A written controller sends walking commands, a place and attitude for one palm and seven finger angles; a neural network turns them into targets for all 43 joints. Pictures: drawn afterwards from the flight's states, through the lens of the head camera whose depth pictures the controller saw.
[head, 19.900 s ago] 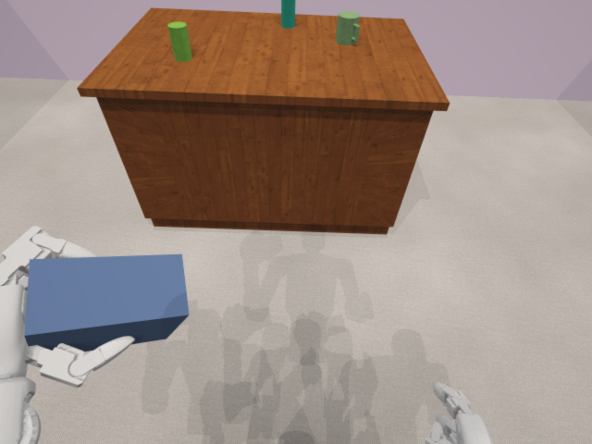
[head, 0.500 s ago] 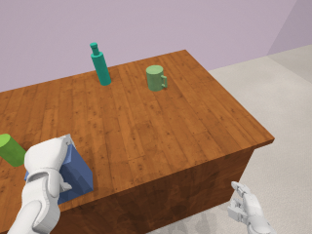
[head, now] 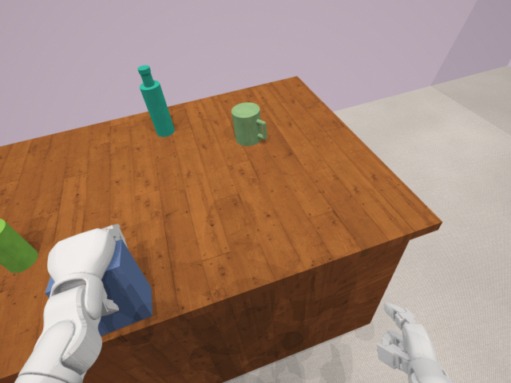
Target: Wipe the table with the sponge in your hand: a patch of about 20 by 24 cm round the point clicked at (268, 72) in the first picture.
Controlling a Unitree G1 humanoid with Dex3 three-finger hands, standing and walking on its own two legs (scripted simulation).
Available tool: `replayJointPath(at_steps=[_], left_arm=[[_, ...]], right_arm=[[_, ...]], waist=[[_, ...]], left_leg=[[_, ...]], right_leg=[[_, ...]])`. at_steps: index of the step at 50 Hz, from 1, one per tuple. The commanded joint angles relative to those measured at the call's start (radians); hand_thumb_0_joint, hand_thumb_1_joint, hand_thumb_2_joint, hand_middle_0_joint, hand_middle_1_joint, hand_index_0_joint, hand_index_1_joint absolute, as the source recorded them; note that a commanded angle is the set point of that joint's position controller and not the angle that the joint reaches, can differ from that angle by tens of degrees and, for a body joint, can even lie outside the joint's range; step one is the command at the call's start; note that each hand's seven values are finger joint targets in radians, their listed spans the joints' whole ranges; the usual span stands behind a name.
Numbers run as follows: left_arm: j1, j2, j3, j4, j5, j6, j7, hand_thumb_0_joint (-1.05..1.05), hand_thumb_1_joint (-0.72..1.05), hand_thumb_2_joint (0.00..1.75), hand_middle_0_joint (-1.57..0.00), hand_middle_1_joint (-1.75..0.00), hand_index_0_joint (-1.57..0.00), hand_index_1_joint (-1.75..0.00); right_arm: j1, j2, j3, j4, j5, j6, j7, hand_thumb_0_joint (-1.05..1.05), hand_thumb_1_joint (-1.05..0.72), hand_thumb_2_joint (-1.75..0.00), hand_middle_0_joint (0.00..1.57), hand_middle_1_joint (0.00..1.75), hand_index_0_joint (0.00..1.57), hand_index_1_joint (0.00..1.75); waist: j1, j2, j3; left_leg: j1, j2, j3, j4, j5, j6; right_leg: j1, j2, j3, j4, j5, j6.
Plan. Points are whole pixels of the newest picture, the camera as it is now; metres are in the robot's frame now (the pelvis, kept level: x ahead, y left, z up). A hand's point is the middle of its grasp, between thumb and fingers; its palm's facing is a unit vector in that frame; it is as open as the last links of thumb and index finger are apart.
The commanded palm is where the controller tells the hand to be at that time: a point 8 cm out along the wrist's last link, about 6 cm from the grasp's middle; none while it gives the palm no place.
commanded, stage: move the sponge above the wiping area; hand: left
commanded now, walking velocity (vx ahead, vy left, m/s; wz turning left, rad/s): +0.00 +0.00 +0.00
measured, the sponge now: (111, 298) +0.23 +0.30 -0.01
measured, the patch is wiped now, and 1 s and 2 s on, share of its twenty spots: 0.00 0.00 0.00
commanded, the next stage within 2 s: none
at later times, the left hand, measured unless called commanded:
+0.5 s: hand (96, 279) +0.24 +0.31 +0.04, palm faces -0.12 -0.12 -0.99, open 10.7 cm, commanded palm +0.23 +0.31 +0.12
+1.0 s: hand (102, 283) +0.23 +0.29 +0.04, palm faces -0.06 -0.12 -0.99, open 10.7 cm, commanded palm +0.21 +0.29 +0.13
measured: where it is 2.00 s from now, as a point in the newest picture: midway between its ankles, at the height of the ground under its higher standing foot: outside the picture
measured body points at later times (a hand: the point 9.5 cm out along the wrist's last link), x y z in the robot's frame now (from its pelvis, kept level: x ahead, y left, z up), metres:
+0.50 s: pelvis +0.01 +0.00 +0.00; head +0.01 -0.04 +0.45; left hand +0.24 +0.31 +0.09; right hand +0.24 -0.23 -0.10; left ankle +0.01 +0.11 -0.74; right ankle +0.01 -0.09 -0.74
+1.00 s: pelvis +0.00 +0.01 +0.00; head +0.00 -0.02 +0.45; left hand +0.23 +0.29 +0.10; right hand +0.24 -0.19 -0.09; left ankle +0.01 +0.11 -0.74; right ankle +0.01 -0.09 -0.74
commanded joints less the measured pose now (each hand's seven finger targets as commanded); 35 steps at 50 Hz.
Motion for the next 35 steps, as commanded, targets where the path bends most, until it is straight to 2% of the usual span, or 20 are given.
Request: replayJointPath(at_steps=[1,5,6,7,8,10,11,15,16,17,18,19,21,22,25,28,30,31,34,35], left_arm=[[-0.312,0.254,0.152,-0.225,0.052,-0.095,0.057,0.00,0.10,1.30,-1.20,-1.60,-1.20,-1.60],[-0.339,0.315,0.224,-0.219,0.077,-0.140,0.114,0.00,0.10,1.30,-1.20,-1.60,-1.20,-1.60],[-0.327,0.263,0.188,-0.231,0.069,-0.143,0.125,0.00,0.10,1.30,-1.20,-1.60,-1.20,-1.60],[-0.287,0.281,0.218,-0.211,0.065,-0.137,0.136,0.00,0.10,1.30,-1.20,-1.60,-1.20,-1.60],[-0.280,0.276,0.217,-0.200,0.055,-0.129,0.142,0.00,0.10,1.30,-1.20,-1.60,-1.20,-1.60],[-0.218,0.336,0.287,-0.165,0.041,-0.092,0.148,0.00,0.10,1.30,-1.20,-1.60,-1.20,-1.60],[-0.202,0.262,0.225,-0.176,0.022,-0.077,0.142,0.00,0.10,1.30,-1.20,-1.60,-1.20,-1.60],[-0.153,0.278,0.221,-0.112,0.000,-0.011,0.099,0.00,0.10,1.30,-1.20,-1.60,-1.20,-1.60],[-0.141,0.244,0.181,-0.123,-0.008,-0.004,0.082,0.00,0.10,1.30,-1.20,-1.60,-1.20,-1.60],[-0.170,0.259,0.178,-0.130,-0.001,-0.005,0.066,0.00,0.10,1.30,-1.20,-1.60,-1.20,-1.60],[-0.171,0.228,0.145,-0.153,-0.007,-0.015,0.054,0.00,0.10,1.30,-1.20,-1.60,-1.20,-1.60],[-0.187,0.264,0.169,-0.148,0.002,-0.027,0.045,0.00,0.10,1.30,-1.20,-1.60,-1.20,-1.60],[-0.214,0.248,0.152,-0.210,0.002,-0.071,0.038,0.00,0.10,1.30,-1.20,-1.60,-1.20,-1.60],[-0.242,0.282,0.179,-0.225,0.016,-0.101,0.042,0.00,0.10,1.30,-1.20,-1.60,-1.20,-1.60],[-0.273,0.340,0.239,-0.281,0.037,-0.165,0.072,0.00,0.10,1.30,-1.20,-1.60,-1.20,-1.60],[-0.269,0.311,0.244,-0.260,0.055,-0.187,0.118,0.00,0.10,1.30,-1.20,-1.60,-1.20,-1.60],[-0.265,0.342,0.283,-0.242,0.052,-0.165,0.139,0.00,0.10,1.30,-1.20,-1.60,-1.20,-1.60],[-0.260,0.285,0.239,-0.231,0.039,-0.151,0.143,0.00,0.10,1.30,-1.20,-1.60,-1.20,-1.60],[-0.208,0.249,0.210,-0.188,0.022,-0.090,0.136,0.00,0.10,1.30,-1.20,-1.60,-1.20,-1.60],[-0.177,0.257,0.220,-0.201,0.013,-0.069,0.128,0.00,0.10,1.30,-1.20,-1.60,-1.20,-1.60]], right_arm=[[-0.173,-0.093,-0.044,-0.172,-0.003,-0.070,-0.022,0.00,-0.90,-0.90,0.20,0.30,0.20,0.30],[-0.164,-0.100,-0.055,-0.153,-0.009,-0.081,-0.023,0.00,-0.90,-0.90,0.20,0.30,0.20,0.30],[-0.157,-0.089,-0.058,-0.161,-0.006,-0.086,-0.020,0.00,-0.90,-0.90,0.20,0.30,0.20,0.30],[-0.158,-0.091,-0.060,-0.158,-0.005,-0.089,-0.018,0.00,-0.90,-0.90,0.20,0.30,0.20,0.30],[-0.160,-0.096,-0.062,-0.155,-0.003,-0.089,-0.016,0.00,-0.90,-0.90,0.20,0.30,0.20,0.30],[-0.174,-0.110,-0.063,-0.147,-0.003,-0.079,-0.012,0.00,-0.90,-0.90,0.20,0.30,0.20,0.30],[-0.172,-0.098,-0.061,-0.161,0.002,-0.077,-0.009,0.00,-0.90,-0.90,0.20,0.30,0.20,0.30],[-0.194,-0.120,-0.054,-0.158,0.013,-0.064,-0.004,0.00,-0.90,-0.90,0.20,0.30,0.20,0.30],[-0.193,-0.115,-0.052,-0.171,0.016,-0.062,-0.005,0.00,-0.90,-0.90,0.20,0.30,0.20,0.30],[-0.196,-0.117,-0.048,-0.170,0.018,-0.061,-0.006,0.00,-0.90,-0.90,0.20,0.30,0.20,0.30],[-0.191,-0.114,-0.048,-0.183,0.017,-0.065,-0.008,0.00,-0.90,-0.90,0.20,0.30,0.20,0.30],[-0.184,-0.116,-0.048,-0.173,0.014,-0.064,-0.009,0.00,-0.90,-0.90,0.20,0.30,0.20,0.30],[-0.172,-0.106,-0.051,-0.185,0.008,-0.077,-0.018,0.00,-0.90,-0.90,0.20,0.30,0.20,0.30],[-0.166,-0.105,-0.050,-0.179,0.004,-0.084,-0.020,0.00,-0.90,-0.90,0.20,0.30,0.20,0.30],[-0.152,-0.104,-0.056,-0.169,-0.010,-0.094,-0.028,0.00,-0.90,-0.90,0.20,0.30,0.20,0.30],[-0.141,-0.095,-0.063,-0.157,-0.011,-0.102,-0.026,0.00,-0.90,-0.90,0.20,0.30,0.20,0.30],[-0.154,-0.102,-0.064,-0.149,-0.009,-0.097,-0.024,0.00,-0.90,-0.90,0.20,0.30,0.20,0.30],[-0.151,-0.093,-0.063,-0.155,-0.002,-0.095,-0.022,0.00,-0.90,-0.90,0.20,0.30,0.20,0.30],[-0.178,-0.101,-0.061,-0.151,0.004,-0.084,-0.013,0.00,-0.90,-0.90,0.20,0.30,0.20,0.30],[-0.193,-0.104,-0.058,-0.158,0.006,-0.080,-0.008,0.00,-0.90,-0.90,0.20,0.30,0.20,0.30]], waist=[[0.001,-0.053,-0.229],[0.018,0.012,-0.246],[0.012,0.022,-0.256],[0.027,0.009,-0.264],[0.019,0.002,-0.255],[0.040,-0.035,-0.253],[0.026,-0.046,-0.251],[0.021,-0.092,-0.185],[0.015,-0.091,-0.180],[0.008,-0.102,-0.186],[-0.001,-0.083,-0.189],[-0.001,-0.102,-0.198],[-0.010,-0.074,-0.217],[-0.008,-0.063,-0.229],[0.002,-0.024,-0.254],[0.006,0.006,-0.243],[0.020,0.021,-0.235],[0.009,0.006,-0.229],[0.016,-0.030,-0.228],[0.025,-0.009,-0.222]], left_leg=[[0.081,-0.024,-0.065,-0.013,0.143,0.035],[0.103,-0.024,-0.074,-0.005,0.177,0.025],[0.097,-0.019,-0.066,-0.006,0.186,0.026],[0.098,-0.021,-0.068,-0.002,0.205,0.025],[0.090,-0.019,-0.061,0.000,0.216,0.023],[0.071,-0.024,-0.065,-0.001,0.224,0.020],[0.053,-0.020,-0.052,-0.006,0.216,0.022],[0.033,-0.021,-0.058,-0.011,0.184,0.022],[0.027,-0.022,-0.051,-0.009,0.173,0.029],[0.033,-0.023,-0.055,-0.006,0.169,0.030],[0.036,-0.024,-0.053,-0.004,0.171,0.034],[0.042,-0.026,-0.063,0.000,0.169,0.034],[0.064,-0.023,-0.059,0.006,0.165,0.043],[0.079,-0.022,-0.060,0.014,0.176,0.042],[0.110,-0.019,-0.074,0.019,0.208,0.039],[0.112,-0.010,-0.075,0.011,0.226,0.028],[0.111,-0.010,-0.083,0.000,0.218,0.020],[0.091,-0.005,-0.073,-0.007,0.210,0.020],[0.081,-0.003,-0.069,-0.017,0.226,0.010],[0.081,-0.005,-0.077,-0.027,0.222,0.007]], right_leg=[[0.043,-0.019,0.121,-0.067,0.113,-0.018],[0.025,-0.012,0.153,-0.066,0.136,-0.035],[0.036,-0.018,0.126,-0.054,0.149,-0.030],[0.045,-0.019,0.129,-0.053,0.168,-0.032],[0.052,-0.022,0.134,-0.052,0.198,-0.030],[0.081,-0.023,0.159,-0.049,0.223,-0.032],[0.093,-0.031,0.130,-0.042,0.230,-0.020],[0.069,-0.031,0.139,-0.056,0.202,-0.016],[0.071,-0.035,0.124,-0.053,0.198,-0.010],[0.061,-0.034,0.128,-0.054,0.192,-0.008],[0.062,-0.035,0.121,-0.051,0.204,-0.007],[0.055,-0.033,0.122,-0.054,0.196,-0.008],[0.048,-0.031,0.119,-0.053,0.183,-0.007],[0.037,-0.030,0.125,-0.054,0.192,-0.010],[0.034,-0.021,0.148,-0.054,0.212,-0.021],[0.017,-0.022,0.124,-0.053,0.194,-0.026],[0.014,-0.017,0.139,-0.060,0.175,-0.034],[0.023,-0.023,0.110,-0.056,0.169,-0.026],[0.037,-0.028,0.103,-0.055,0.190,-0.022],[0.045,-0.024,0.112,-0.057,0.177,-0.027]])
